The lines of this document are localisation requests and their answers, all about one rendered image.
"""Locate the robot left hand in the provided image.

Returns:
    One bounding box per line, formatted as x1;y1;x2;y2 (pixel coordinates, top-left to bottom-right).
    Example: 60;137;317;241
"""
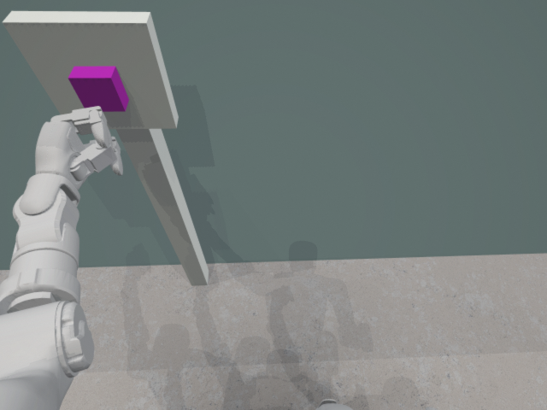
35;106;123;190

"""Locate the left robot forearm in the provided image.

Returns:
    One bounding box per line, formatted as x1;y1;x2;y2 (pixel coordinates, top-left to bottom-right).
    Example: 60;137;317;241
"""
0;173;80;315

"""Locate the button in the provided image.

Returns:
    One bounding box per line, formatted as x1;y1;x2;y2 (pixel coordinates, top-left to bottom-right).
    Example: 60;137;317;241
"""
68;67;129;112

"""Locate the left robot upper arm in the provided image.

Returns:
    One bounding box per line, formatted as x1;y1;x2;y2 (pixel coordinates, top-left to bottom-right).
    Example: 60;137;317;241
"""
0;301;94;410

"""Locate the panel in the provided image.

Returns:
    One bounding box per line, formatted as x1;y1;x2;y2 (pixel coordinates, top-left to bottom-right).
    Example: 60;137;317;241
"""
3;11;209;286

